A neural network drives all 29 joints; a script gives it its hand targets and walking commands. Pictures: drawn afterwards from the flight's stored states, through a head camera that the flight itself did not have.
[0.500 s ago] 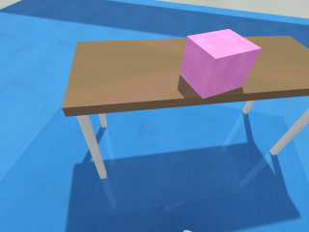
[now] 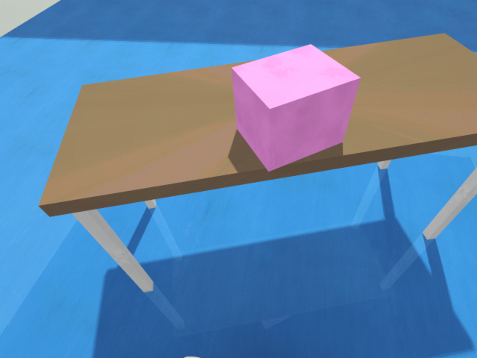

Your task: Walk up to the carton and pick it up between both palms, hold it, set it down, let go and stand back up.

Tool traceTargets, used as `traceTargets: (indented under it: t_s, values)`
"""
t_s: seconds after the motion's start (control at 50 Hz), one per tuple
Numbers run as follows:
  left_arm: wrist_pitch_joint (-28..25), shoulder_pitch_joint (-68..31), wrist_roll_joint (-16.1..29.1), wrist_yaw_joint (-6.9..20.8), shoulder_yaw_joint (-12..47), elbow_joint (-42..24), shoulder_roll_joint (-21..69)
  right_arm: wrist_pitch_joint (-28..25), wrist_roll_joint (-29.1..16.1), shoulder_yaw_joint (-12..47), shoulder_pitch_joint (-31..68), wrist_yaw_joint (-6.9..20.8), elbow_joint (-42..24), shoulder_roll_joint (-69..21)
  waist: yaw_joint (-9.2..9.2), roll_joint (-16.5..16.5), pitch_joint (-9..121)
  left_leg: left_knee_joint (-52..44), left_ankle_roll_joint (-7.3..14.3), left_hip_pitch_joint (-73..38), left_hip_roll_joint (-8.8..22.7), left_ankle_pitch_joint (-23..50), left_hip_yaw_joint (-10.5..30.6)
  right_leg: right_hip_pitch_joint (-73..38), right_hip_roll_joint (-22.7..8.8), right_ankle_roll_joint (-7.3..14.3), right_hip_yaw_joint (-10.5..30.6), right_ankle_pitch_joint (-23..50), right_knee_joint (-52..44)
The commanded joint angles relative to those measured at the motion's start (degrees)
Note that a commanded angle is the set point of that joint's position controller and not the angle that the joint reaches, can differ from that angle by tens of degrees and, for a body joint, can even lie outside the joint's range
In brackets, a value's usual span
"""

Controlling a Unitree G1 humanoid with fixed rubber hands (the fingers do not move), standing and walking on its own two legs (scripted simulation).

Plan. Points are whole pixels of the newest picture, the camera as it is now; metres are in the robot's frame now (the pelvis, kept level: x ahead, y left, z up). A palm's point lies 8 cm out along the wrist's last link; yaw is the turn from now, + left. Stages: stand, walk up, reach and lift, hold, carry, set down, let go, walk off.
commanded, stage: walk up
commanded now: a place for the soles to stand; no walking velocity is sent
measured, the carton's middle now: (290, 106) +0.70 -0.12 +0.03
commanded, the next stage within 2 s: none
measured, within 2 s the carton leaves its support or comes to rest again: neither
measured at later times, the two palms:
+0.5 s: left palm out of the picture +0.05 +0.28 -0.10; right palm out of the picture +0.16 -0.35 -0.14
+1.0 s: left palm out of the picture +0.12 +0.33 -0.11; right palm (401, 326) +0.22 -0.29 -0.15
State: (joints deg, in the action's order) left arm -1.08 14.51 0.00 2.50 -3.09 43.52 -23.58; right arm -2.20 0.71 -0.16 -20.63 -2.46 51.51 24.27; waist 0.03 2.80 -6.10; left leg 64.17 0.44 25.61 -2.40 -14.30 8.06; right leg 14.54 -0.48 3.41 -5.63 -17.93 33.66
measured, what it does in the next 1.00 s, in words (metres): steps on the spot: left foot, then right foot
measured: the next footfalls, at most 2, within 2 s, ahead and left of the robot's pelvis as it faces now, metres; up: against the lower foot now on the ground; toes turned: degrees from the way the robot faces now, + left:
left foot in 0.18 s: +0.13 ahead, +0.12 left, +0.00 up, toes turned +0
right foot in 0.34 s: +0.03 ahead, -0.13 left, +0.00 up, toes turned -2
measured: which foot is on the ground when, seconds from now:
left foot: up 0.00-0.16, down 0.18-0.32, up 0.34-0.70, down 0.72-1.00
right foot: down 0.00-0.16, up 0.18-0.32, down 0.34-0.76, up 0.78-1.00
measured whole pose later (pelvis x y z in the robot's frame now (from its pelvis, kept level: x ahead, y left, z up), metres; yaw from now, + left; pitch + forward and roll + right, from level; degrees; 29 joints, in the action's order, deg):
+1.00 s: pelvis +0.10 +0.00 -0.03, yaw +6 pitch -2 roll +1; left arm -2.5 16.4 0.0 -3.1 -3.2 45.8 -23.2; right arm 2.7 0.8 -0.1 -13.4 1.1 41.1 24.0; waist 0.2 -2.9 -9.5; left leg 42.0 4.0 26.8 -7.5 -13.0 3.0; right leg 24.7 -1.6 1.2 -3.2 -32.3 60.0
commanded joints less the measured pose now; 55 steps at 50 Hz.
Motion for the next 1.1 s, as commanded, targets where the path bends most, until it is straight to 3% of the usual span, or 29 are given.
traceTargets:
  t_s: [0.0,0.06,0.1,0.12,0.14,0.16,0.18,0.22,0.26,0.3,0.32,0.34,0.36,0.38,0.46,0.56,0.6,0.66,0.7,0.74,0.76,0.8,0.86,0.94,1.0,1.02,1.04,1.06,1.08]
  values:
    - [-0.2,2.0,0.0,-1.5,-6.1,-5.1,-13.1,-0.2,-1.2,-5.6,-10.7,-0.9,-2.4,11.9,0.5,13.1,7.8,-11.4,-0.8,3.7,-2.2,-7.0,-9.6,-22.1,-6.7,-20.0,1.4,51.2,-14.7]
    - [0.8,-4.5,-0.9,-1.6,-6.1,-7.3,-12.0,-0.3,-0.8,-5.9,-14.9,-1.0,-2.0,10.9,-2.89,6.3,9.4,-32.5,-0.2,-8.2,-1.4,-4.9,-17.4,-16.1,-4.2,-18.1,-2.1,62.5,-7.0]
    - [0.7,-9.0,-0.8,-1.8,-4.8,-7.9,-10.1,-0.7,-0.9,-5.9,-19.3,-1.7,-0.6,8.9,-8.52,-0.5,11.3,-42.8,4.2,-24.5,0.0,10.9,-18.2,-2.8,-2.8,-10.6,-3.8,52.9,15.0]
    - [0.2,-5.0,-0.7,-2.1,-3.2,-7.1,-8.0,-0.3,0.0,-6.3,-14.7,-1.6,-1.4,8.9,-6.36,-8.1,11.0,-40.2,7.3,-28.8,1.2,15.9,-10.8,6.5,-2.3,-7.4,-1.0,26.3,21.5]
    - [0.4,0.4,0.0,-2.4,-2.9,-5.4,-7.1,0.1,0.5,-5.6,-7.3,-1.6,-5.1,10.1,-2.72,-20.6,10.2,-37.2,14.5,-24.2,12.4,2.0,9.8,15.8,-0.6,-6.1,4.0,-11.5,32.1]
    - [1.1,3.1,-0.4,-2.5,-4.0,-5.0,-9.7,0.0,1.1,-6.4,-2.9,-1.3,-8.0,13.1,-0.38,-14.0,4.3,-42.3,20.0,-3.4,22.4,-19.7,28.6,11.9,-2.6,-3.8,14.9,-25.2,38.9]
    - [1.0,5.5,0.1,-1.7,-4.5,-4.7,-13.5,-0.4,1.0,-6.9,4.2,-1.5,-10.2,18.2,3.0,-16.1,0.0,-46.6,22.0,16.5,27.4,-30.3,35.2,3.4,-5.9,-1.7,23.3,-27.1,44.2]
    - [1.8,7.5,1.4,-0.7,-4.4,-1.6,-13.6,-0.8,1.9,-5.7,14.5,-1.5,-12.3,18.4,6.34,-17.3,-9.6,-56.9,16.7,34.0,25.1,-35.4,26.4,-2.9,-3.1,-1.6,11.9,-18.5,44.3]
    - [1.0,15.4,0.9,-0.3,-6.0,1.3,-15.0,0.6,3.3,-6.2,14.3,-0.1,-11.8,16.6,8.75,-16.4,-3.3,-43.6,8.5,25.8,10.7,-23.4,7.9,-11.8,-3.9,-0.6,8.0,-22.2,18.3]
    - [-1.3,26.5,-0.4,-2.4,-7.1,4.7,-15.2,2.9,3.1,-5.2,11.9,1.0,-10.9,9.0,14.1,4.5,-1.0,-2.7,4.4,29.5,-5.9,-19.3,0.1,-23.1,-8.2,-5.8,18.3,-13.6,-14.5]
    - [-2.2,21.5,-2.0,-3.8,-7.1,1.8,-19.1,2.9,2.6,-4.6,7.7,1.1,-11.6,7.7,8.53,8.9,-1.4,9.2,1.8,32.3,-5.6,-18.2,4.6,-16.3,-17.4,-4.4,36.1,-10.4,-13.7]
    - [-3.0,13.4,-2.0,-5.2,-7.6,-1.2,-21.7,2.9,2.5,-5.0,5.0,1.3,-13.4,9.2,4.21,-0.5,-2.2,6.2,1.4,33.9,-2.6,-14.0,9.5,-11.6,-25.5,-0.3,42.6,-13.6,-18.5]
    - [-3.4,4.9,-1.0,-5.7,-6.8,-2.2,-22.5,3.2,1.2,-6.2,6.9,1.1,-11.6,11.8,1.32,-0.6,-5.2,10.0,1.4,30.2,-2.5,-9.4,10.9,-4.3,-28.5,-0.8,45.9,-14.8,-26.0]
    - [-4.0,1.1,-1.4,-6.2,-6.4,-3.2,-19.7,2.9,1.1,-7.0,5.7,1.6,-9.6,14.7,-0.97,-7.2,-6.7,8.2,-0.3,25.4,0.0,-4.1,8.2,-5.1,-25.5,-1.1,37.3,-2.4,-19.8]
    - [-4.5,8.5,-0.9,-5.9,-5.6,-0.5,-16.1,3.9,0.4,-6.0,6.6,3.3,-8.1,10.7,1.4,1.7,-3.3,-0.6,0.0,16.6,-2.4,-1.4,-0.1,-12.5,-12.7,-8.2,13.7,37.9,-7.5]
    - [-3.9,14.8,-0.4,-6.9,-5.9,-0.2,-15.8,4.7,1.2,-5.3,16.2,4.2,-11.5,9.7,5.58,1.4,2.8,-8.9,0.9,20.3,-2.0,-6.0,-5.0,-26.3,-13.6,-7.0,14.9,40.9,-4.0]
    - [-3.4,12.9,-0.9,-7.2,-5.6,-1.0,-16.5,4.3,1.2,-4.5,20.2,4.3,-13.1,8.8,6.25,5.6,1.3,-19.6,1.1,18.8,0.0,-6.3,-8.2,-25.0,-14.2,-2.4,11.8,41.2,-1.8]
    - [-2.9,8.8,0.0,-7.1,-5.2,-1.7,-17.5,3.8,1.7,-5.0,13.1,4.4,-10.4,8.8,1.01,2.8,7.0,-29.0,4.4,-0.1,-0.4,-2.5,-12.0,-15.1,-14.4,-0.4,8.9,48.7,7.0]
    - [-2.9,5.7,1.2,-7.1,-4.1,-3.5,-14.9,3.3,2.8,-7.1,0.0,4.0,-7.4,12.1,-6.4,-2.1,14.7,-33.3,11.5,-23.4,-0.5,16.4,-6.6,-2.3,-8.2,-1.1,3.7,38.7,27.2]
    - [-2.1,8.9,2.0,-7.2,-3.2,-4.9,-11.9,3.5,0.8,-7.9,1.5,3.1,-10.7,16.0,-5.68,-22.9,18.7,-39.3,24.1,-33.3,18.1,33.9,28.6,19.5,6.6,-5.1,1.4,-20.5,48.1]
    - [-1.9,8.5,1.4,-7.4,-2.9,-3.7,-12.3,3.4,-0.3,-7.1,3.8,2.6,-11.7,12.7,-3.74,-13.9,15.2,-37.4,24.7,-27.1,18.1,32.5,26.6,17.2,1.6,-4.2,6.8,-22.4,47.2]
    - [-2.0,7.5,0.9,-6.6,-3.0,-2.7,-12.0,3.9,-0.2,-6.4,2.5,1.8,-11.8,11.1,-3.04,-6.9,11.0,-33.9,20.0,-22.4,14.1,38.4,18.3,17.6,-0.7,-3.0,6.4,-20.4,43.5]
    - [-1.5,8.7,1.2,-6.0,-3.3,-1.6,-11.0,3.3,0.5,-6.0,6.3,2.2,-13.9,10.7,-0.7,-12.5,5.8,-34.1,15.5,-12.0,9.6,35.9,11.1,13.5,-2.5,-1.4,5.6,-17.5,33.1]
    - [-0.6,9.2,1.0,-6.4,-3.5,-1.5,-10.9,4.2,2.1,-6.5,4.9,2.0,-15.3,11.4,-2.29,-13.1,10.0,-36.7,14.0,-13.3,11.6,20.2,20.5,10.7,-1.4,-1.9,4.3,-17.9,19.8]
    - [-1.0,17.5,0.6,-6.7,-4.1,1.8,-10.8,5.3,2.2,-6.6,12.2,2.3,-17.0,11.0,3.73,-12.2,8.0,-31.9,11.8,3.9,10.3,15.7,17.3,-5.8,-3.5,0.2,5.8,-5.5,3.4]
    - [-1.5,18.3,-0.5,-6.9,-4.4,1.9,-12.7,5.4,1.6,-5.8,11.6,2.4,-17.4,9.1,4.86,-6.1,7.2,-23.1,7.3,8.9,5.4,11.2,12.6,-7.0,-7.8,1.7,13.7,-5.7,-5.2]
    - [-2.0,14.2,-1.4,-7.3,-5.2,0.7,-18.3,5.5,1.2,-6.2,10.6,2.5,-17.3,6.8,3.35,10.5,2.7,-5.4,1.9,16.6,-8.0,-10.5,2.8,-3.7,-22.0,7.0,33.3,-1.0,-14.3]
    - [-1.4,7.5,-1.7,-7.0,-6.1,-1.4,-19.6,6.3,2.0,-7.2,8.9,1.7,-15.8,9.0,2.68,5.2,3.4,6.1,0.6,13.3,-5.8,-19.7,5.1,5.0,-30.8,11.4,39.0,-3.3,-18.6]
    - [-1.4,-0.6,-1.4,-7.0,-5.9,-3.2,-18.6,7.0,1.8,-7.4,6.9,1.8,-13.8,11.1,-0.41,1.1,-1.5,14.7,0.6,9.6,-5.1,-15.7,7.0,13.5,-29.2,12.3,33.6,-3.0,-17.4]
